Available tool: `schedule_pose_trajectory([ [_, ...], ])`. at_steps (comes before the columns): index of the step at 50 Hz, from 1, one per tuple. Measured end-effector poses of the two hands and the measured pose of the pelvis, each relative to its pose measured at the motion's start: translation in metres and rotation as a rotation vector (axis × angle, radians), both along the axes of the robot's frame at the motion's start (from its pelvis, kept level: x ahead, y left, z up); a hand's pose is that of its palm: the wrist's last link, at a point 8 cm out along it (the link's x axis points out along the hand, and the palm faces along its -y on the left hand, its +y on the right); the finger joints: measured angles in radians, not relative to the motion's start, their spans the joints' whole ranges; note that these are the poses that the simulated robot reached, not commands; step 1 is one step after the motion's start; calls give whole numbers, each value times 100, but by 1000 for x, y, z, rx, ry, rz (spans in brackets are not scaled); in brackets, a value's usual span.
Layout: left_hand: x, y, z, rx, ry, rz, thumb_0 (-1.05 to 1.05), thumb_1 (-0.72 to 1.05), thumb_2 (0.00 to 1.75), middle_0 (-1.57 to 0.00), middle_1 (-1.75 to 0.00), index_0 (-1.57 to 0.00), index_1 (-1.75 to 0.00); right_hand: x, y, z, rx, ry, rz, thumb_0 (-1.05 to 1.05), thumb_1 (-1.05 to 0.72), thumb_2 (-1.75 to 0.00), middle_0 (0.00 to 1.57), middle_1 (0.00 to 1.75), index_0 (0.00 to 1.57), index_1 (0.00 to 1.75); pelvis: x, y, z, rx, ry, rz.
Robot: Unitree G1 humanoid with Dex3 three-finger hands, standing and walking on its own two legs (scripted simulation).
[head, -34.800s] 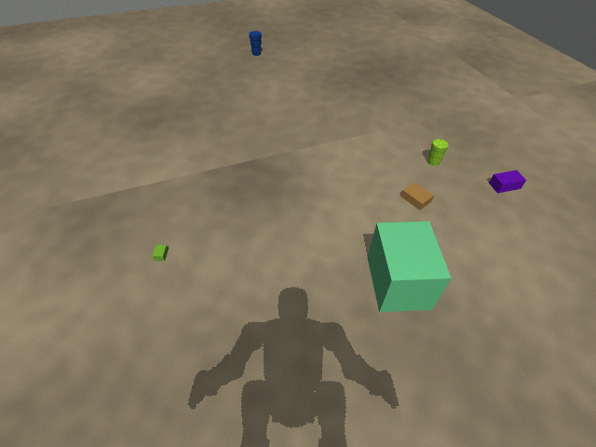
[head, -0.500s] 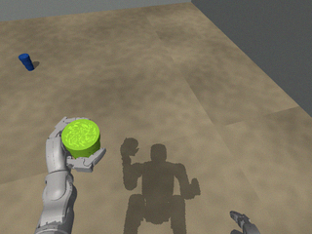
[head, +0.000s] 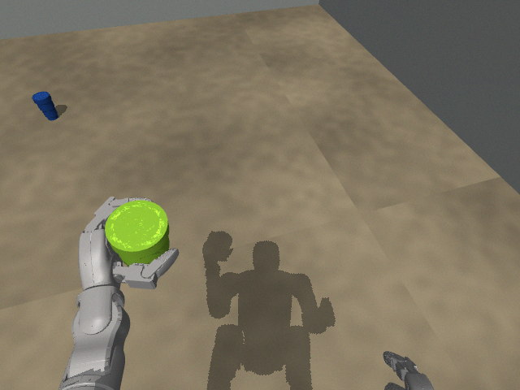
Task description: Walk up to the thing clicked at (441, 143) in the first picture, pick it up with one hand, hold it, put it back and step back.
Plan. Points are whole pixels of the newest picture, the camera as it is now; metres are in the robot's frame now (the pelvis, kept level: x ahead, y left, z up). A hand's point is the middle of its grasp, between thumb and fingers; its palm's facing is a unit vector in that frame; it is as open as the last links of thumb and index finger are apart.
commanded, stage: crouch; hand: left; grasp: from the side
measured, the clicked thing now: (144, 245) +0.32 +0.18 +0.05
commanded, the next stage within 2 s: lower in 1.96 s
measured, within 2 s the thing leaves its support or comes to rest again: neither
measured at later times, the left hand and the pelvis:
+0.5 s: hand (148, 280) +0.32 +0.20 -0.07, palm faces +0.34 -0.94 +0.00, open 10.1 cm; pelvis -0.02 +0.00 -0.07, yaw +0 degrees
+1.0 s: hand (158, 315) +0.35 +0.24 -0.32, palm faces +0.40 -0.91 -0.03, open 10.1 cm; pelvis -0.06 +0.00 -0.28, yaw -4 degrees
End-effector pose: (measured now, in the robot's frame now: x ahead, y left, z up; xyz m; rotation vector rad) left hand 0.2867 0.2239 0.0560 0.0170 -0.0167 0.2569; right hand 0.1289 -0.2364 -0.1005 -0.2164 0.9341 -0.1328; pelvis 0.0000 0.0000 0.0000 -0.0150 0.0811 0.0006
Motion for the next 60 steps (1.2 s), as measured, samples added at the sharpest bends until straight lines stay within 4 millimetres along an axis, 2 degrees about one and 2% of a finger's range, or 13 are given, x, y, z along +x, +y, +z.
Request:
schedule_pose_trajectory([
  [7, 0, 0, -2, -2, -1, 15, 0, -33, 103, -73, -100, -69, -98, 0, -3, 0, -2, 3, -5, 1, -90, -90, 20, 30, 20, 30, 0, -2, 0, 4, 4, -3],
  [10, -1, 3, -9, -22, 3, 35, 0, -33, 103, -73, -100, -69, -98, 0, -5, -2, -5, 9, -3, 1, -89, -90, 20, 30, 20, 30, 0, -4, -2, 4, 17, -1],
  [16, -5, 7, -46, -20, 64, 45, 0, -33, 103, -73, -101, -69, -98, 0, -12, -11, -24, 25, 8, 1, -88, -90, 21, 30, 20, 30, -5, -5, -12, 4, 69, 2],
  [21, -6, 15, -89, -27, 70, 74, 0, -33, 103, -73, -101, -69, -99, -5, -20, -33, -56, 59, 27, 1, -88, -90, 21, 30, 20, 30, -12, -6, -34, 0, 152, 2],
  [25, -1, 22, -128, -27, 29, 87, 0, -33, 103, -73, -101, -69, -99, -10, -26, -64, -81, 92, 44, 1, -88, -90, 21, 30, 20, 30, -17, -5, -66, -8, 243, -1],
  [30, 13, 29, -184, 9, 3, 52, 0, -33, 103, -72, -101, -69, -99, -15, -30, -116, -99, 133, 54, 1, -89, -90, 20, 30, 20, 30, -22, -2, -117, -21, 346, -13],
  [37, 24, 45, -249, 1, -23, 113, 0, -33, 103, -73, -101, -69, -99, -24, -21, -191, -66, 206, 73, 1, -90, -90, 20, 30, 20, 30, -32, 2, -177, -27, 440, -28],
  [44, 20, 49, -319, 25, 38, 94, 0, -34, 103, -73, -101, -69, -99, -42, -14, -256, -32, 276, 99, 1, -91, -91, 21, 30, 20, 30, -47, 1, -229, -25, 490, -40],
  [52, 20, 68, -392, 7, 15, 167, 0, -34, 104, -73, -101, -69, -100, -71, -23, -314, -77, 339, 120, 1, -92, -91, 21, 30, 20, 30, -68, -2, -293, -33, 490, -55],
  [60, 23, 81, -449, 32, 34, 84, 0, -35, 105, -73, -102, -69, -100, -102, -33, -356, -128, 389, 92, 1, -92, -91, 21, 30, 20, 30, -79, 4, -345, -45, 466, -72],
])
